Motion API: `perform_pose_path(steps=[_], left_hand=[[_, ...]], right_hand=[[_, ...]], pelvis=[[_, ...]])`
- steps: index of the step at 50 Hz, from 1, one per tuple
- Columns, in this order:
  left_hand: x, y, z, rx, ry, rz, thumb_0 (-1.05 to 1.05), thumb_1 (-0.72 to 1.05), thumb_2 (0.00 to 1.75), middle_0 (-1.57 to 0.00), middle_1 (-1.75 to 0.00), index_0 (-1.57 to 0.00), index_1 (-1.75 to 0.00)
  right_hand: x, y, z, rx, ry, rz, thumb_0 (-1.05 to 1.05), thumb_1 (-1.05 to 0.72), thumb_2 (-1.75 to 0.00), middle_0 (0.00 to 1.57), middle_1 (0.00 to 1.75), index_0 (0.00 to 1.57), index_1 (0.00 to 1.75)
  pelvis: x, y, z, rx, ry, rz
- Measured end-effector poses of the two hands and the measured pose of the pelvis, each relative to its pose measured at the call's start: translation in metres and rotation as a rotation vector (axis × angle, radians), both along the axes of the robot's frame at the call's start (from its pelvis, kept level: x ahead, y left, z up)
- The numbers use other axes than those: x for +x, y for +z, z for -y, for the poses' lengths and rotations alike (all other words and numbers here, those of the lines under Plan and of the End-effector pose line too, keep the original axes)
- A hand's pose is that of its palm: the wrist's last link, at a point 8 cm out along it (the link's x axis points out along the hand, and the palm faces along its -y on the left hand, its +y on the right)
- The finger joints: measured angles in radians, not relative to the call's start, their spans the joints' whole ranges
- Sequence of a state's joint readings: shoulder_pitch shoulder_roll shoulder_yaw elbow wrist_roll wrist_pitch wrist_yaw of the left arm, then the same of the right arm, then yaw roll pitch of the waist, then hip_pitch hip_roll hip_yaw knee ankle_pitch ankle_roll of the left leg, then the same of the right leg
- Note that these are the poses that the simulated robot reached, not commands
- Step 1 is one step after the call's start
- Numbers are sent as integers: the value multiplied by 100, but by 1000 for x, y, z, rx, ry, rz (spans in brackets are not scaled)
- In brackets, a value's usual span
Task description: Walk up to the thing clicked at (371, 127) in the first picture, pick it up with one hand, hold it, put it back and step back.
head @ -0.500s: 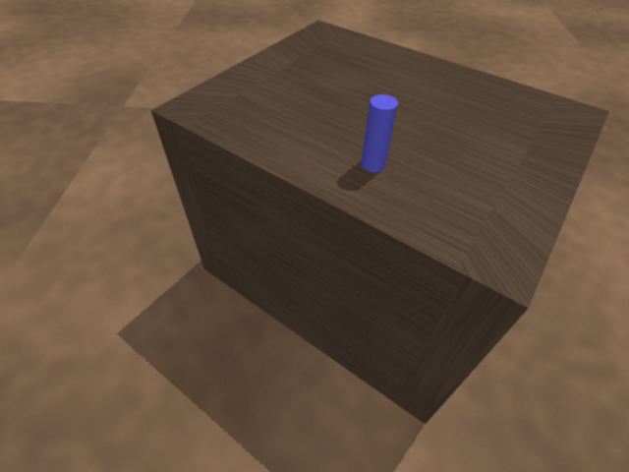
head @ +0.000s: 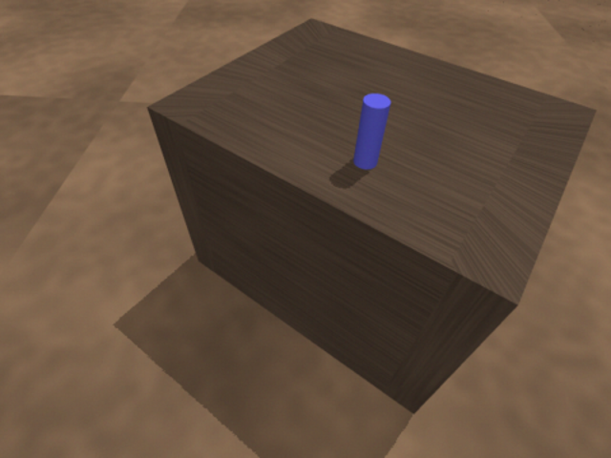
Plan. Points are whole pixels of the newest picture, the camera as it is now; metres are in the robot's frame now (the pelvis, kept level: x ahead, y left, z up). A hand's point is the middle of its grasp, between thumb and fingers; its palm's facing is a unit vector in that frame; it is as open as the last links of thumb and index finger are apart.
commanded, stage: stand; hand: left
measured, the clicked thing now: (370, 133) +0.73 -0.12 -0.01
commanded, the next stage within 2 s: walk up in 0.62 s
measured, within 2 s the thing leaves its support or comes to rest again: neither
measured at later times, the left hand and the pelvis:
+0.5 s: hand out of the picture +0.08 +0.26 -0.16, palm faces -0.02 -0.94 -0.34, open 7.4 cm; pelvis +0.00 +0.00 +0.00, yaw +0 degrees
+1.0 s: hand (151, 449) +0.16 +0.22 -0.15, palm faces -0.19 -0.88 -0.43, open 7.4 cm; pelvis +0.06 -0.05 -0.03, yaw -13 degrees
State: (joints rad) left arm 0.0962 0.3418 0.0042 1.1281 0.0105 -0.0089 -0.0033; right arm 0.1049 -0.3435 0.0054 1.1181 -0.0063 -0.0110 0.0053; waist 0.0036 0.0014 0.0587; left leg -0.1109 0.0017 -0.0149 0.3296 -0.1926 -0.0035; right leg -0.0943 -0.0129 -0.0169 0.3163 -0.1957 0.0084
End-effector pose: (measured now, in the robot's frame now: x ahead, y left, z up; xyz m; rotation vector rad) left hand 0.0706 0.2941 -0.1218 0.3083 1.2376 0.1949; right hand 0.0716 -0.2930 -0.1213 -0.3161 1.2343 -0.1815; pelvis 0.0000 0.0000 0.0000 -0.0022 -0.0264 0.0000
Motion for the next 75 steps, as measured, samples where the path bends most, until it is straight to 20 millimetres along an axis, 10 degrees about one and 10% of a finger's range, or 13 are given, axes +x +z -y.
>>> perform_pose_path(steps=[37, 50, 59, 75], left_hand=[[11, -1, -10, 19, -75, -46, 1, 90, 90, -20, -30, -21, -30], [93, 11, 29, 99, -206, 50, 1, 90, 90, -20, -30, -21, -30], [142, 18, 38, 101, -294, 18, 1, 90, 90, -20, -30, -21, -30], [320, -13, 45, 60, -524, 122, 1, 90, 90, -20, -30, -21, -30]], right_hand=[[1, 4, 14, -4, -76, 129, 1, -90, -90, 20, 31, 21, 30], [-16, -20, 95, -41, -210, 33, 1, -90, -90, 20, 30, 20, 30], [24, -8, 79, -19, -241, 73, 1, -90, -90, 20, 30, 20, 30], [44, -1, 25, -80, -396, 106, 1, -90, -90, 20, 31, 21, 30]], pelvis=[[10, -8, 1, 25, -90, 5], [63, -28, 50, -8, -225, 51], [115, -18, 45, -22, -312, 31], [167, -33, 6, -19, -445, 0]])
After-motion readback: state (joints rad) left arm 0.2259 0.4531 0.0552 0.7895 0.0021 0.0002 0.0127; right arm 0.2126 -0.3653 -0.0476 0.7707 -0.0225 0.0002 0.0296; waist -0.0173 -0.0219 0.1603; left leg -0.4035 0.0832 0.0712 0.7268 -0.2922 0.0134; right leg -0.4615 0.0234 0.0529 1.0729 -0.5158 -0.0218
